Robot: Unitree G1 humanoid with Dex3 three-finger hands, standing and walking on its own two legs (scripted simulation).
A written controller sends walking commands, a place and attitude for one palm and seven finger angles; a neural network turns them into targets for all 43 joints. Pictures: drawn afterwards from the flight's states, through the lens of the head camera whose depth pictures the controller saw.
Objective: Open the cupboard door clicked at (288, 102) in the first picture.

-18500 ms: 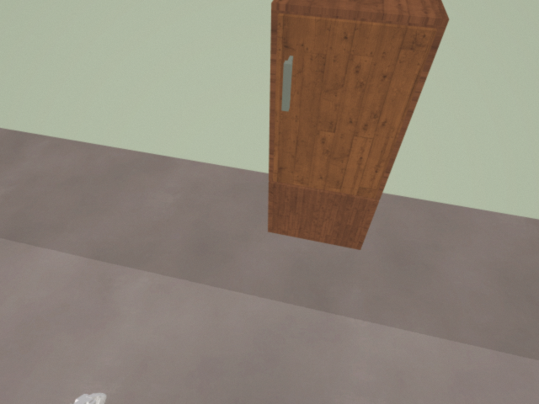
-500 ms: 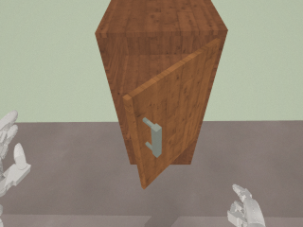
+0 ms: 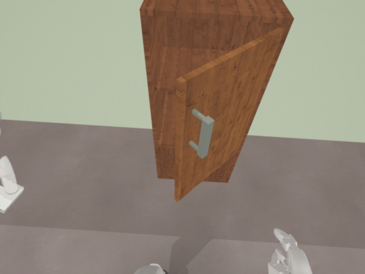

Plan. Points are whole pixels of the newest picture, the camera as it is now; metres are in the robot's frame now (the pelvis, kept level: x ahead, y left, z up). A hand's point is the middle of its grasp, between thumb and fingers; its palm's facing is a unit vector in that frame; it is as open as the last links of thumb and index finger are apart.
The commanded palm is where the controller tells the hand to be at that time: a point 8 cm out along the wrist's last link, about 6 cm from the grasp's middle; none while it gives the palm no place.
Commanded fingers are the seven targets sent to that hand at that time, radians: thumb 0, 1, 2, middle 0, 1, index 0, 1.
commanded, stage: step back with the hand held close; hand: left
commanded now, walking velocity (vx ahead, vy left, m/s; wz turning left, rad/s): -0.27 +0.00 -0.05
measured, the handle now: (199, 134) +0.45 -0.01 +0.03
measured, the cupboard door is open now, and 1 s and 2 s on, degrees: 45 45 45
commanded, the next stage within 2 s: stop stepping back and stand still in 0.46 s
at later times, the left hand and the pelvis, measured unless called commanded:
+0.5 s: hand out of the picture +0.12 +0.27 +0.18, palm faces +0.42 -0.81 -0.41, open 7.4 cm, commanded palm +0.07 +0.30 +0.19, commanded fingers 0.00 0.90 0.90 -0.20 -0.30 -0.20 -0.30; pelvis -0.09 +0.01 +0.00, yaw -3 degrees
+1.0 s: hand out of the picture +0.02 +0.28 +0.19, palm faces +0.34 -0.80 -0.49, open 7.4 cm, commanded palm -0.02 +0.32 +0.19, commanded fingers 0.00 0.90 0.90 -0.20 -0.30 -0.20 -0.30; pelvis -0.19 +0.04 +0.01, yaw -6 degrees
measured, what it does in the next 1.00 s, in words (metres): walks backwards: right foot, then left foot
